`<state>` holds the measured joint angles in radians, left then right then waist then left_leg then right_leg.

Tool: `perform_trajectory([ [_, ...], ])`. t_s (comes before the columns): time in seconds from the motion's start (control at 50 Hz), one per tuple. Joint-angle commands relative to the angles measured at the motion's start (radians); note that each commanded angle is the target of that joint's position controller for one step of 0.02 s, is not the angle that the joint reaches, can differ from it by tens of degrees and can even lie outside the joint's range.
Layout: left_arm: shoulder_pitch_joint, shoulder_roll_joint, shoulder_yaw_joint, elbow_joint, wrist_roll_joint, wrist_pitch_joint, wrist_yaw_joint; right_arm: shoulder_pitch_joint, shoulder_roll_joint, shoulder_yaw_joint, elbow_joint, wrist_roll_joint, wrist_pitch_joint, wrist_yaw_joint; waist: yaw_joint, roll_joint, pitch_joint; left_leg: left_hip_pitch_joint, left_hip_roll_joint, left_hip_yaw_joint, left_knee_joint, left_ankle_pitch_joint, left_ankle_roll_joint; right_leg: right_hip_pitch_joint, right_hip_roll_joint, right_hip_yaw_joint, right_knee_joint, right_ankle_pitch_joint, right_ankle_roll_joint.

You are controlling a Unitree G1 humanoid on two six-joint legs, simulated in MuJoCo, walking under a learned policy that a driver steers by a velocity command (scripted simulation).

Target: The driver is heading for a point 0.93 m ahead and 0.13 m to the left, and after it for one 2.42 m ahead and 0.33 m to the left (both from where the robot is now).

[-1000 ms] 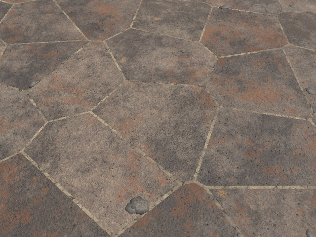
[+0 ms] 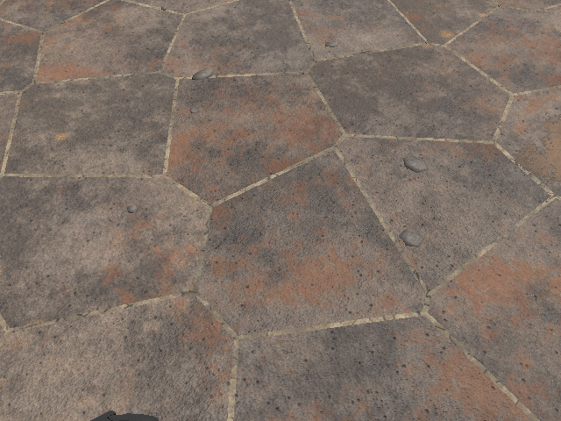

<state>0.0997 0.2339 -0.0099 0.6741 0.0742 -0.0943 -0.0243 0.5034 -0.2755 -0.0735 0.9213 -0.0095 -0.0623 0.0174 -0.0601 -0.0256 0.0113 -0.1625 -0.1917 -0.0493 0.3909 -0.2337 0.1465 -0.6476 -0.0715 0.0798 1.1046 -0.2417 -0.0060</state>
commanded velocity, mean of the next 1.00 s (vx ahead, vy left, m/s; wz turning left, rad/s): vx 0.95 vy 0.00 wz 0.36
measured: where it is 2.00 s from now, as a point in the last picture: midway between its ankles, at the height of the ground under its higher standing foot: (174, 175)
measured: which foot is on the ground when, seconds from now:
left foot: down 0.00-0.22, up 0.24-0.62, down 0.64-1.00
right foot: up 0.00-0.20, down 0.22-0.62, up 0.64-1.00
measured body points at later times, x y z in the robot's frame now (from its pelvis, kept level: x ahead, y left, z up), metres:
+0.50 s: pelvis +0.45 +0.00 -0.01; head +0.47 +0.01 +0.44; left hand +0.28 +0.25 -0.12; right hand +0.78 -0.14 -0.06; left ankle +0.52 +0.14 -0.66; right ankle +0.38 -0.17 -0.74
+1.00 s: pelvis +0.85 +0.21 -0.01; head +0.88 +0.23 +0.44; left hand +0.91 +0.50 -0.12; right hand +0.93 -0.04 -0.14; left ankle +0.68 +0.19 -0.73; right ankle +1.09 +0.21 -0.68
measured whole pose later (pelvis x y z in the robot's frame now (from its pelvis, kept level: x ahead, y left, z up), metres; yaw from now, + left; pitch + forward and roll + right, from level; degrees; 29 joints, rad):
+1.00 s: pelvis +0.85 +0.21 -0.01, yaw +21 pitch +0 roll +1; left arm 0.12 0.28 0.03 0.78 0.02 -0.04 -0.07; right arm 0.43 -0.25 -0.03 0.91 0.00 -0.12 -0.01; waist -0.03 -0.03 0.08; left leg 0.14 -0.07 0.26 0.29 -0.40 0.05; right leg -0.73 -0.05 -0.12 0.73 0.14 -0.08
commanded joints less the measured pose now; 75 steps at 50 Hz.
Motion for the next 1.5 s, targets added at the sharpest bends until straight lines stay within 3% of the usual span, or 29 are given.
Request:
perform_trajectory([
  [0.02,-0.113,0.074,-0.003,-0.119,-0.016,0.001,-0.015,-0.116,-0.124,-0.023,-0.121,0.006,-0.041,-0.004,0.062,0.027,0.135,-0.308,0.234,-0.34,-0.311,-0.024,0.15,0.099,-0.016,-0.051,-0.26,0.169,0.045],
  [0.12,-0.218,0.081,-0.005,-0.148,-0.04,-0.003,-0.011,-0.023,-0.168,-0.042,-0.11,0.024,-0.036,0.002,-0.022,0.062,0.065,-0.113,0.233,-0.329,-0.205,0.368,0.069,0.259,0.058,-0.079,-0.527,0.346,0.035],
  [0.18,-0.058,0.157,0.031,-0.11,-0.04,-0.015,0.017,-0.011,-0.215,-0.052,-0.102,0.014,-0.027,-0.009,0.055,0.058,-0.085,0.037,0.225,-0.318,0.118,0.696,0.013,0.48,0.12,-0.083,-0.628,0.144,0.006],
  [0.22,0.351,0.29,0.086,-0.048,-0.016,-0.021,0.06,-0.089,-0.143,-0.033,-0.146,0.014,-0.044,-0.001,0.247,-0.018,-0.334,-0.221,0.146,-0.226,0.648,0.349,-0.008,0.96,-0.161,0.157,-0.598,-0.227,-0.055],
  [0.24,0.352,0.349,0.101,-0.037,0.007,-0.017,0.057,-0.013,-0.02,0.004,-0.209,0.067,-0.044,-0.006,0.171,-0.345,-0.51,-0.518,0.055,-0.108,0.956,-0.258,-0.04,1.194,-0.451,0.706,-0.756,-0.463,-0.171],
  [0.26,0.28,0.29,0.109,-0.036,-0.003,-0.003,0.049,-0.061,-0.086,0.005,-0.195,0.041,-0.023,-0.017,0.158,-0.242,-0.397,-0.652,0.162,-0.062,1.041,-0.169,-0.022,1.076,-0.41,0.748,-0.814,-0.587,-0.182],
  [0.3,0.203,0.14,0.074,-0.017,-0.011,-0.002,0.038,-0.221,-0.105,-0.004,-0.2,0.004,-0.004,0.001,0.157,-0.021,-0.136,-0.656,0.233,-0.035,0.963,-0.053,-0.029,0.81,-0.306,0.402,-0.816,-0.244,-0.136],
  [0.36,0.253,0.093,0.062,0.069,-0.033,-0.021,0.029,-0.288,-0.04,0.009,-0.247,-0.025,0.038,0.037,0.098,-0.074,-0.024,-0.645,0.29,-0.026,0.921,-0.058,-0.042,0.651,-0.235,0.147,-0.856,0.041,-0.09],
  [0.52,0.244,0.144,0.067,0.147,-0.05,-0.052,0.023,-0.545,-0.049,0.048,-0.385,-0.028,0.055,0.089,0.045,0.0,0.137,-0.494,0.249,0.161,0.482,0.253,-0.007,0.5,-0.123,-0.32,-1.014,0.491,-0.029],
  [0.58,0.338,0.242,0.075,0.181,-0.044,-0.039,0.032,-0.49,-0.067,0.05,-0.347,-0.038,0.037,0.074,0.001,-0.051,0.081,-0.247,0.123,0.195,0.357,0.18,0.044,0.588,-0.181,-0.309,-0.911,1.082,-0.066],
  [0.62,0.305,0.318,0.085,0.18,-0.043,-0.005,0.046,-0.183,-0.148,0.015,-0.245,-0.043,0.03,0.044,-0.164,-0.08,-0.085,0.093,0.08,0.14,0.279,0.053,0.076,0.588,-0.206,-0.288,-0.502,1.247,-0.097],
  [0.64,0.292,0.31,0.082,0.178,-0.047,0.005,0.047,-0.019,-0.205,-0.012,-0.191,-0.051,0.032,0.02,-0.243,-0.059,-0.165,0.341,0.122,0.072,0.21,0.017,0.086,0.446,-0.159,-0.286,-0.18,1.051,-0.097],
  [0.66,0.376,0.129,0.048,0.154,-0.031,0.008,0.028,-0.04,-0.298,-0.026,-0.183,-0.058,0.028,-0.002,-0.103,0.209,-0.246,0.536,0.421,-0.231,0.252,-0.048,0.056,0.184,-0.005,-0.226,0.253,-0.246,-0.087],
  [0.68,0.445,0.133,0.045,0.108,-0.104,0.001,0.029,-0.039,-0.327,-0.035,-0.224,-0.06,0.023,-0.01,-0.077,0.251,-0.47,0.685,0.625,-0.705,0.043,-0.176,0.135,-0.036,0.11,0.033,0.489,-0.28,-0.093],
  [0.7,0.282,0.206,0.062,0.091,-0.098,-0.004,0.034,-0.08,-0.263,-0.034,-0.207,-0.047,0.018,-0.017,-0.093,0.071,-0.288,0.514,0.555,-0.597,-0.062,-0.208,0.086,-0.112,0.047,0.04,0.448,-0.11,-0.097],
  [0.74,0.265,0.155,0.052,0.116,-0.08,0.006,0.022,-0.193,-0.164,-0.01,-0.177,-0.044,-0.014,-0.01,0.018,-0.008,-0.028,0.179,0.496,-0.365,-0.125,-0.048,0.062,-0.054,-0.033,0.005,0.298,-0.002,-0.085],
  [0.84,0.235,0.064,0.048,0.134,-0.059,0.076,-0.023,-0.164,-0.08,0.015,-0.115,-0.002,-0.073,-0.002,0.087,0.072,0.072,-0.002,0.413,-0.034,-0.274,0.135,-0.031,-0.027,-0.093,-0.005,0.15,0.091,-0.066],
  [0.88,0.119,0.054,0.046,0.093,-0.059,0.071,-0.026,-0.176,-0.041,0.027,-0.102,-0.001,-0.081,-0.006,0.093,0.057,0.144,-0.025,0.352,0.148,-0.259,0.58,-0.06,-0.056,-0.063,-0.079,0.036,0.176,-0.053],
  [0.96,0.051,0.017,0.025,0.075,-0.056,0.045,-0.054,-0.185,-0.073,0.03,-0.1,0.016,-0.086,-0.034,0.089,0.049,0.101,-0.002,0.287,0.323,-0.146,0.844,-0.106,0.154,0.063,-0.269,-0.407,0.459,-0.071],
  [1.04,0.447,0.148,0.079,0.171,-0.03,0.06,-0.039,-0.257,-0.181,-0.002,-0.131,0.025,-0.057,-0.067,0.268,0.128,-0.133,0.014,0.371,0.285,0.397,1.093,-0.156,0.6,0.183,-0.24,-0.443,0.372,-0.157],
  [1.06,0.573,0.196,0.107,0.202,-0.038,0.059,-0.016,-0.316,-0.172,-0.008,-0.138,0.033,-0.04,-0.058,0.35,0.056,-0.166,-0.057,0.304,0.288,0.769,0.722,-0.171,0.717,0.14,-0.159,-0.55,0.456,-0.215],
  [1.08,0.493,0.251,0.125,0.198,-0.069,0.062,0.013,-0.315,-0.075,0.01,-0.142,0.017,-0.03,-0.037,0.279,-0.157,-0.055,-0.296,0.105,0.285,1.121,-0.309,-0.183,0.764,0.05,-0.027,-0.572,0.932,-0.231],
  [1.1,0.409,0.351,0.137,0.153,-0.044,0.058,0.009,-0.065,-0.005,0.035,-0.194,0.01,-0.02,-0.048,0.084,-0.166,-0.231,-0.471,0.105,0.101,1.357,-0.38,-0.209,0.94,-0.178,0.319,-0.479,1.529,-0.403],
  [1.12,0.331,0.339,0.15,0.082,-0.057,0.069,0.011,-0.052,-0.053,0.045,-0.215,-0.007,-0.019,-0.053,0.11,-0.06,-0.414,-0.529,0.129,-0.031,1.354,-0.286,-0.195,0.995,-0.261,0.545,-0.631,1.148,-0.488],
  [1.16,0.188,0.204,0.117,0.042,-0.08,0.096,0.027,-0.184,-0.117,0.034,-0.225,-0.039,-0.002,-0.051,0.052,0.141,-0.163,-0.522,0.206,-0.047,1.144,-0.226,-0.191,0.647,-0.155,0.507,-0.804,0.462,-0.411],
  [1.22,0.218,0.192,0.11,0.063,-0.078,0.087,0.025,-0.244,-0.102,0.039,-0.251,-0.048,0.064,-0.062,0.033,0.146,-0.056,-0.385,0.25,-0.033,0.902,-0.195,-0.22,0.38,-0.062,0.353,-0.804,0.659,-0.314],
  [1.34,0.226,0.248,0.138,0.031,-0.081,0.11,0.038,-0.362,-0.088,0.043,-0.311,-0.03,0.099,-0.06,0.081,0.015,-0.134,-0.457,0.239,-0.057,0.704,-0.023,-0.23,0.453,0.048,0.363,-0.752,0.483,-0.137],
  [1.4,0.23,0.249,0.141,0.01,-0.072,0.122,0.025,-0.439,-0.102,0.041,-0.327,-0.035,0.098,-0.048,0.123,-0.052,-0.093,-0.531,0.23,-0.096,0.609,0.017,-0.235,0.489,0.067,0.512,-0.879,-0.257,-0.171],
  [1.5,0.29,0.255,0.146,0.019,-0.063,0.094,0.008,-0.543,-0.115,0.04,-0.334,-0.038,0.042,-0.035,0.176,-0.079,-0.026,-0.558,0.204,-0.111,0.376,0.039,-0.217,0.6,0.044,0.599,-0.875,-0.315,-0.224],
])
